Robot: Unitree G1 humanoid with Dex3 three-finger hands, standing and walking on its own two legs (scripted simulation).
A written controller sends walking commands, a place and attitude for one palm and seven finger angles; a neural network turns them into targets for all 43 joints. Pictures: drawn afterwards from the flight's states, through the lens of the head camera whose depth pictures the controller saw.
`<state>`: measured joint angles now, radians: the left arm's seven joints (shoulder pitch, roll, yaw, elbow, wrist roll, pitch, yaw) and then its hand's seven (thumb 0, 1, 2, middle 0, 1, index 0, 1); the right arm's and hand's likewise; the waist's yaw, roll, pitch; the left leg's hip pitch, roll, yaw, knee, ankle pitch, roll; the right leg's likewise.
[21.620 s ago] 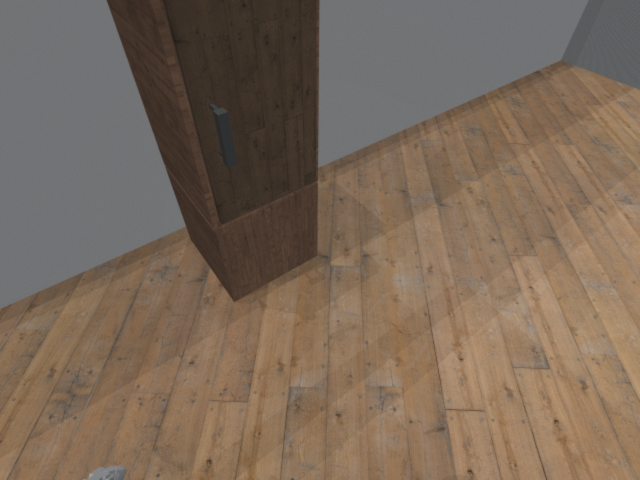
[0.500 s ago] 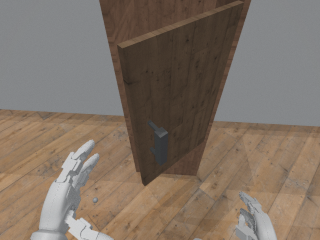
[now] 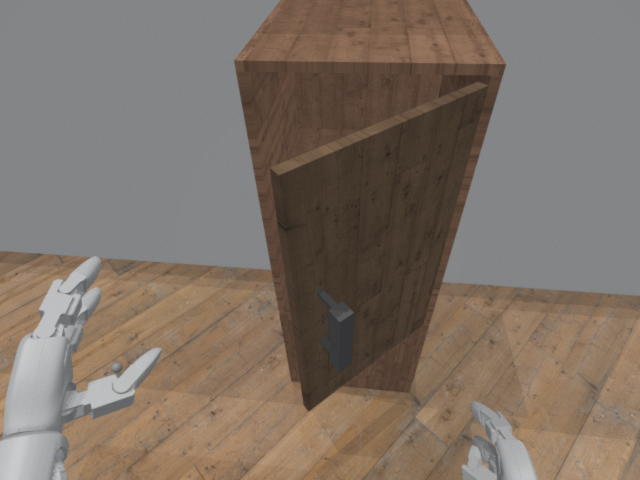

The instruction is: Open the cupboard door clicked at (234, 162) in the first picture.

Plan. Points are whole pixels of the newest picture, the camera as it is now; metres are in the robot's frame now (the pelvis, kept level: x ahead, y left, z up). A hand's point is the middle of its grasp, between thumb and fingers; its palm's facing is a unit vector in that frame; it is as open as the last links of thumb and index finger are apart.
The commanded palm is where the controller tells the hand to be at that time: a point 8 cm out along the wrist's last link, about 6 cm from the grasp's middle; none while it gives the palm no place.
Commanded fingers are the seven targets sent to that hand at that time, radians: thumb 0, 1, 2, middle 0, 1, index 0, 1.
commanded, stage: draw the hand back to the body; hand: left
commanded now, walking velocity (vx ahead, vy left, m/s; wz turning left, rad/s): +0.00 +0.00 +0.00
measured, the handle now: (332, 329) +0.35 +0.03 -0.04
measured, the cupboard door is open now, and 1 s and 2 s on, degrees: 43 43 43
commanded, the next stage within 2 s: step back with the hand held close in 0.56 s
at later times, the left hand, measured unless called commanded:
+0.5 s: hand (78, 346) +0.19 +0.25 +0.16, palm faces +0.44 -0.80 -0.39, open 7.5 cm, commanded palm +0.14 +0.29 +0.18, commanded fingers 0.00 0.90 0.90 -0.20 -0.30 -0.20 -0.30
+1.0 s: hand (72, 357) +0.18 +0.26 +0.16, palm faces +0.35 -0.80 -0.49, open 7.4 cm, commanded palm +0.12 +0.30 +0.18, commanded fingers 0.00 0.90 0.90 -0.20 -0.30 -0.20 -0.30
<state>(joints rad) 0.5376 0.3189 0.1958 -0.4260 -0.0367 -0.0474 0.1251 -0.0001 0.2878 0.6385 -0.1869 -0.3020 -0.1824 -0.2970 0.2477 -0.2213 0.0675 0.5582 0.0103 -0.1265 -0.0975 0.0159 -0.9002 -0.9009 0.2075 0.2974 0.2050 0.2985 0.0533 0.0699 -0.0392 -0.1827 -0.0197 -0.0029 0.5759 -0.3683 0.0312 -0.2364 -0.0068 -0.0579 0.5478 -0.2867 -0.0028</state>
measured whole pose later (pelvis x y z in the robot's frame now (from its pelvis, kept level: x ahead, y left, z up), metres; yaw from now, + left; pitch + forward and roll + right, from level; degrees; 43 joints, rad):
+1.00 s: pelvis -0.03 +0.00 +0.01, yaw -1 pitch +0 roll -1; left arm 0.55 0.40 0.38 -0.45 -0.04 -0.15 0.12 0.01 0.89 0.90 -0.21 -0.30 -0.21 -0.30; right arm 0.18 -0.25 -0.01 0.58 0.01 -0.03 -0.09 0.01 -0.90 -0.90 0.21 0.30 0.20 0.30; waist 0.00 0.02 0.03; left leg -0.21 -0.01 0.02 0.46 -0.26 0.03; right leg -0.25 0.00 -0.03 0.40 -0.15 0.00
